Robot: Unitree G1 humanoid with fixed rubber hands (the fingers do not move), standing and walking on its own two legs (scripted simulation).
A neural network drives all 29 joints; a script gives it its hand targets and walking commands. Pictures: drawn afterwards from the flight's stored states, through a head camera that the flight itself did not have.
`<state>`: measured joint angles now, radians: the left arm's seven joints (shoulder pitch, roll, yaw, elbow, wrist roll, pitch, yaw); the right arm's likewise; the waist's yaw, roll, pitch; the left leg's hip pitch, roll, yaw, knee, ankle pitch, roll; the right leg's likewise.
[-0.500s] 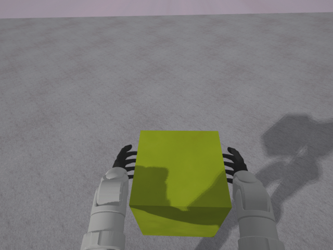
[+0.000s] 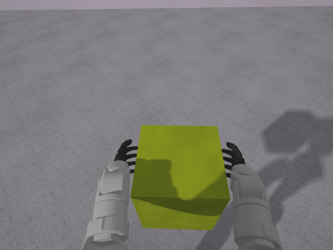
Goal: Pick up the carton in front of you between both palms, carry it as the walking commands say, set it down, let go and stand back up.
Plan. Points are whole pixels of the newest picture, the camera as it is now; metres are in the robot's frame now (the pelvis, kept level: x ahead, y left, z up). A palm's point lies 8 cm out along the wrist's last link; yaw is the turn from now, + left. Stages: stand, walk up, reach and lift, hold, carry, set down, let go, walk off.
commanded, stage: set down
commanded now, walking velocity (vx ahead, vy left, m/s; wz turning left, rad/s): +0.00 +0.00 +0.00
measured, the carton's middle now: (178, 179) +0.32 +0.01 -0.04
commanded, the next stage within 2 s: none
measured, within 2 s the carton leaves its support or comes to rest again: neither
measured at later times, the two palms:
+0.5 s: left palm (138, 184) +0.36 +0.14 -0.16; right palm (224, 186) +0.37 -0.16 -0.17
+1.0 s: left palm (144, 189) +0.41 +0.14 -0.28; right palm (216, 189) +0.42 -0.16 -0.30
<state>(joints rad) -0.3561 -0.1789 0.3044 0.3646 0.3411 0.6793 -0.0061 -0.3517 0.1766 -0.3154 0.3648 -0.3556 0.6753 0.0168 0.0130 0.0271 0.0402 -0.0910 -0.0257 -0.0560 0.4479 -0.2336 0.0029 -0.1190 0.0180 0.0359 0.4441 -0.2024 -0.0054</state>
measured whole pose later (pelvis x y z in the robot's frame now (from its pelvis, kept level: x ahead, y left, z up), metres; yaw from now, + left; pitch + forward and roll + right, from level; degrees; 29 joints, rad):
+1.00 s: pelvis -0.06 +0.00 -0.21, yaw +1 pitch +44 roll +2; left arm -0.95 -0.09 0.52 0.60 0.24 0.29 0.08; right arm -1.01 -0.03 -0.44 0.72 -0.27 0.28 -0.01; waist 0.03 0.02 -0.15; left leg -1.79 -0.12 -0.08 1.52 -0.49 -0.05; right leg -1.83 0.10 0.11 1.52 -0.44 0.04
